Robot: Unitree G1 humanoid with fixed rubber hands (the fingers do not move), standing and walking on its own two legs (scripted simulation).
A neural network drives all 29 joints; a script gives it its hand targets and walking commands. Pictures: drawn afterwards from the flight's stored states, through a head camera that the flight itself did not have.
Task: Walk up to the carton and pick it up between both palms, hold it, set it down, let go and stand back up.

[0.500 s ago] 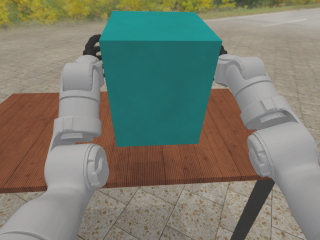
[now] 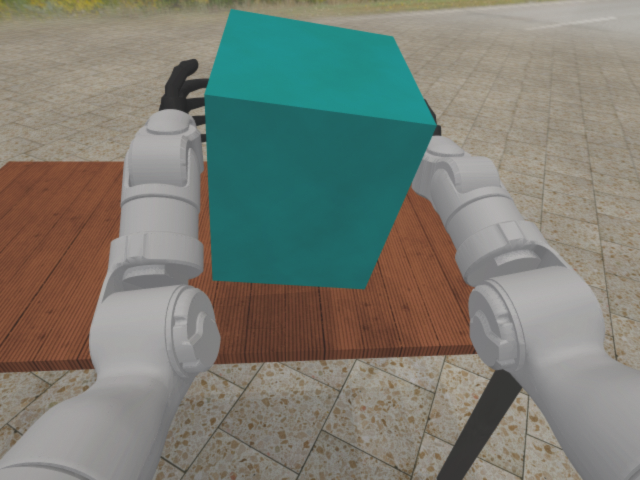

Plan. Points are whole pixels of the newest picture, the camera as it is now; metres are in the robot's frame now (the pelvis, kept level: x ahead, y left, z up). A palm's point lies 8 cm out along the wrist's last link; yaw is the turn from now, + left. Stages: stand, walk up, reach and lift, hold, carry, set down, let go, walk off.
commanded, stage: set down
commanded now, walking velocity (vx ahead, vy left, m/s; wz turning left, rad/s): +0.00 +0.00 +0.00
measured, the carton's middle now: (302, 158) +0.41 +0.03 +0.26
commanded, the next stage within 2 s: none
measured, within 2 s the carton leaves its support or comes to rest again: neither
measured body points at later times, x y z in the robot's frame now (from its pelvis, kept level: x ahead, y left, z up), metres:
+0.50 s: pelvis +0.01 -0.01 +0.00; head -0.04 +0.01 +0.45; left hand +0.43 +0.16 +0.26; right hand +0.43 -0.13 +0.23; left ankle +0.07 +0.11 -0.75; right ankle -0.05 -0.11 -0.75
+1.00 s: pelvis +0.01 -0.02 +0.00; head -0.03 +0.02 +0.45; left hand +0.44 +0.17 +0.22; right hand +0.44 -0.12 +0.19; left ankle +0.07 +0.11 -0.75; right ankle -0.05 -0.11 -0.75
